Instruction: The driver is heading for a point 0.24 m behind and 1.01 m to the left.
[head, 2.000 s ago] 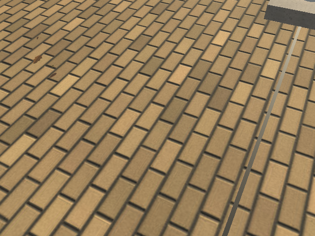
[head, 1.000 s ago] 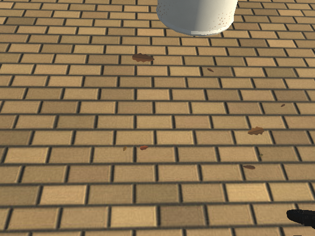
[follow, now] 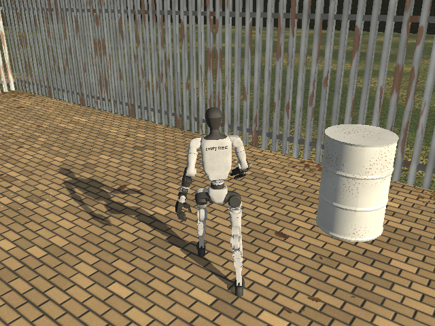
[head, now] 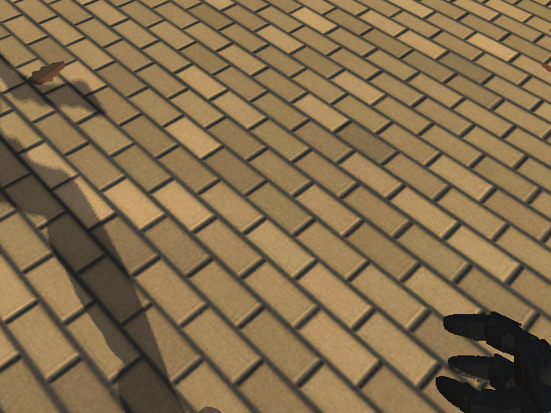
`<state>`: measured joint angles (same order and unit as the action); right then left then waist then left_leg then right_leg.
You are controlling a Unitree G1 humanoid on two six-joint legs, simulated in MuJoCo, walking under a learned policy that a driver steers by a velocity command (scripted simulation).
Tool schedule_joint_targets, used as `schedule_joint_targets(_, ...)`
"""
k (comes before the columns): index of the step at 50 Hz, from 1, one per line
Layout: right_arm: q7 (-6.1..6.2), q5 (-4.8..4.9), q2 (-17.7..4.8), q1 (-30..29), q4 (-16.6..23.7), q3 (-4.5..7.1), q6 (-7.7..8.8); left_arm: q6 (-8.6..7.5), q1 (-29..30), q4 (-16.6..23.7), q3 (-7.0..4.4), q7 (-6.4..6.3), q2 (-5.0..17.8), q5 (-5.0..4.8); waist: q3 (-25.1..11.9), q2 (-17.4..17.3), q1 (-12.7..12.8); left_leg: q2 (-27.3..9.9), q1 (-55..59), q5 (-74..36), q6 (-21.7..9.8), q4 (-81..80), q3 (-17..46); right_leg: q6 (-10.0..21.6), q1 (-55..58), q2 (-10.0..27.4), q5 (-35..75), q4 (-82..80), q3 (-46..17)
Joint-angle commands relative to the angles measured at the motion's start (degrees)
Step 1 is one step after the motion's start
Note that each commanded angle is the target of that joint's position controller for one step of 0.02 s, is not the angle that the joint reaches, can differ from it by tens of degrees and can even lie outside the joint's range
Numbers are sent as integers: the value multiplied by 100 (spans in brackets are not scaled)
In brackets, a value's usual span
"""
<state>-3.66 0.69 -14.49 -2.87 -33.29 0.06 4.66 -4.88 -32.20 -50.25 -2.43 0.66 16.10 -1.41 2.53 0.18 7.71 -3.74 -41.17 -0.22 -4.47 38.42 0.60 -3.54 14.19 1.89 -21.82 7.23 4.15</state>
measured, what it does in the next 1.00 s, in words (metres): walks ahead, turning left: left foot, then right foot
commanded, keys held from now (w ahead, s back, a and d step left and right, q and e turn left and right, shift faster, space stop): shift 0.08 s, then q+shift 0.46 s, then w+q+shift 0.46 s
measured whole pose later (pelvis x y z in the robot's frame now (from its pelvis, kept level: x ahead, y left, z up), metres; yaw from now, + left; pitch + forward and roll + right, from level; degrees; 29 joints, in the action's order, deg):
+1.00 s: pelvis +0.39 +0.17 +0.01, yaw +44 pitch +2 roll -4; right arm -2.3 2.0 -17.3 7.9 -34.1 3.6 -1.4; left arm -2.7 -20.6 -45.5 -6.6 0.0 21.3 -0.4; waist -1.6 1.1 4.2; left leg -9.5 -36.8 15.4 -2.0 52.7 -2.2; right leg -7.1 5.1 7.7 -18.9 15.1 17.6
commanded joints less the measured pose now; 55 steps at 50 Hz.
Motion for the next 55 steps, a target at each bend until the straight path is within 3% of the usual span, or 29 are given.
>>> schedule_joint_targets(1, -14, -56, -865, 572, 219, 382, 106, 47, 314, 303, -213, -84, 1317, 29, -270, 882, -1128, 741, 2411, -42, -216, -504, -581, 818, -1077, 1144, 6723, 1295, -136)
schedule_joint_targets(2, 49, -69, -1055, 1616, -96, 502, 56, 90, 454, 312, -205, -126, 1368, 34, -784, 930, -1735, 736, 3824, -568, -303, -792, -563, 601, -1614, 968, 7073, 2561, 19)
schedule_joint_targets(3, 160, -151, -1421, 2618, -398, 602, -20, 71, 492, 517, -108, -183, 1063, 173, -1511, 422, -2036, -167, 5768, -1735, -469, -316, 467, 360, -3038, 621, 4897, 4432, -124)
schedule_joint_targets(4, 172, -357, -1973, 2648, -469, 577, 14, -25, -553, 611, 197, -114, -61, 189, -2850, -1666, -1130, -2135, 7348, -3110, -1552, -623, 3489, 48, -4717, -518, -1228, 6991, -657)
schedule_joint_targets(5, 167, -252, -1622, 2765, -483, 570, -19, -135, -388, 398, 53, -120, 680, 96, -3626, -1151, -1420, -1880, 7050, -3659, -1756, -964, 3901, 48, -4549, -452, -1403, 7680, -1482)
schedule_joint_targets(6, 136, -139, -1408, 2324, -581, 517, -23, -158, 301, 664, -6, -115, 809, -63, -2672, -970, -1226, -1593, 6309, -3229, -1705, -1144, 3029, 69, -5133, -92, -1064, 7521, -1074)
schedule_joint_targets(7, 150, 8, -1162, 1884, -563, 480, 0, -188, 966, 830, 14, -190, 838, 27, -1680, -395, -1151, -1140, 5202, -2932, -1420, -1334, 2378, 84, -5248, 172, -595, 6937, -851)
schedule_joint_targets(9, 213, -84, -995, 1367, -464, 439, -21, -66, 1337, 969, -44, -247, 818, 152, -916, -256, -758, -769, 3538, -3017, -1247, -1766, 1853, 9, -4729, 337, -189, 6545, -823)
schedule_joint_targets(10, 235, -136, -1015, 1340, -457, 470, -26, 7, 1347, 1050, -46, -245, 738, 165, -906, -232, -624, -760, 3198, -3020, -1295, -1925, 1840, -11, -4527, 325, -109, 6336, -874)
schedule_joint_targets(14, 364, -78, -1248, 1265, -488, 597, -91, 211, 1756, 1281, 19, -271, 466, 264, -845, -224, -430, -610, 2244, -3046, -1340, -2072, 1562, -143, -4161, 94, 300, 4893, -811)
schedule_joint_targets(16, 453, -3, -1328, 1323, -514, 648, -207, 257, 2134, 1379, 20, -254, 495, 294, -914, -258, -503, -330, 2026, -2532, -1107, -1980, 1472, -171, -3886, -159, 1114, 4223, -811)
schedule_joint_targets(20, 581, 48, -1348, 1534, -559, 691, -441, 288, 2892, 1624, 8, -181, 599, 185, -884, -413, -689, -37, 2182, -1192, -731, -1674, 1940, -206, -3633, -535, 1591, 3064, -1043)
schedule_joint_targets(24, 637, 89, -1156, 1314, -390, 654, -579, 206, 2617, 1543, -116, -160, 808, 173, -809, -739, -483, 230, 2574, -137, -346, -870, 2595, -39, -3034, -402, 1937, 1628, -1188)
schedule_joint_targets(25, 624, 78, -847, 1508, -361, 564, -596, 182, 2441, 1503, -156, -182, 946, 237, -1017, -386, -545, 556, 2283, 1077, -97, -98, 2333, 264, -2306, 276, 2618, 1273, -1464)
schedule_joint_targets(26, 616, -59, -441, 2181, -442, 473, -614, 245, 2507, 1608, -169, -243, 1138, 302, -1314, 745, -928, 1200, 1424, 3684, 204, 1341, 1419, 786, -1319, 1612, 4564, 1627, -2521)
schedule_joint_targets(27, 575, 38, -901, 2729, -333, 564, -582, 317, 2463, 1608, -205, -216, 1150, 443, -1579, 1723, -1206, 1151, 692, 4043, 401, 2108, 1101, 1633, -1160, 2531, 4257, 1289, -4056)
schedule_joint_targets(28, 563, 45, -1357, 2655, -453, 683, -603, 339, 2651, 1696, -199, -233, 875, 291, -1325, 1182, -1111, 597, 390, 3372, 607, 2636, 944, 1622, -1251, 2247, 2317, 1083, -3794)
schedule_joint_targets(29, 545, 100, -1516, 2193, -416, 744, -652, 351, 2613, 1664, -168, -250, 658, 203, -982, 814, -885, 348, 95, 2740, 668, 2764, 793, 1355, -1474, 1795, 241, 887, -3105)
schedule_joint_targets(31, 502, 48, -1316, 1857, -260, 719, -691, 340, 2620, 1558, -222, -284, 836, 86, -617, 908, -851, 75, -270, 2267, 707, 3105, 450, 1150, -1794, 1526, -975, 497, -2694)
schedule_joint_targets(32, 444, 58, -1165, 1732, -200, 675, -656, 292, 2490, 1510, -237, -307, 868, 114, -508, 918, -772, -9, -276, 2091, 690, 3182, 297, 1119, -1942, 1426, -1027, 327, -2382)
schedule_joint_targets(37, 344, 93, -832, 1207, 92, 583, -491, 87, 1907, 1292, -366, -253, 958, 131, -451, 751, -466, -351, -650, 1643, 634, 2822, 146, 1201, -1597, 1569, -1052, 10, -1600)
schedule_joint_targets(42, 255, 106, -695, 928, 241, 521, -491, 46, 1760, 1135, -494, -173, 1175, 156, -124, 702, -482, -561, -684, 1182, 623, 2252, 131, 1162, -1542, 1832, -615, -167, -793)
schedule_joint_targets(48, 129, 124, -644, 644, 372, 437, -529, 116, 1762, 922, -605, -72, 1394, 93, 344, 663, -606, -669, -190, 1530, 241, 1467, -265, 884, -1322, 1909, -231, -197, 342)
schedule_joint_targets(50, 109, 173, -739, 822, 305, 458, -551, 185, 1937, 898, -622, -16, 1447, 89, 370, 649, -804, -501, 497, 1927, 2, 1213, -612, 793, -1416, 1817, 383, 101, 788)
schedule_joint_targets(51, 127, 203, -876, 1361, 126, 544, -553, 221, 2098, 915, -624, -3, 1485, 68, 145, 675, -1141, -125, 1420, 2048, -127, 1070, -1003, 738, -1666, 1702, 1746, 800, 1070)
schedule_joint_targets(52, 154, 247, -1157, 2445, -236, 745, -527, 269, 2289, 939, -593, 6, 1451, 36, -437, 402, -1798, 413, 3011, 1763, -337, 642, -1408, 603, -2074, 1403, 3692, 2438, 1499)
schedule_joint_targets(53, 191, 251, -1776, 4046, -840, 1048, -517, 241, 2428, 1139, -480, -55, 1175, 128, -763, -561, -2468, 842, 5058, 1676, -641, 289, -1021, 342, -3665, 1065, 3380, 5055, 1400)
schedule_joint_targets(54, 204, 213, -2473, 3583, -776, 1054, -456, 82, 2074, 1448, -137, -39, 27, 338, -405, -2834, -1436, -275, 5476, 3089, -1249, -943, 2154, 28, -6108, 191, -1244, 7369, 670)
schedule_joint_targets(55, 118, 152, -2198, 3185, -229, 892, -219, -188, 2446, 1866, -156, -86, 521, 120, -1376, -2344, -1419, -1080, 5544, 4727, -1830, -2547, 4951, 161, -6813, -171, -1206, 8084, -804)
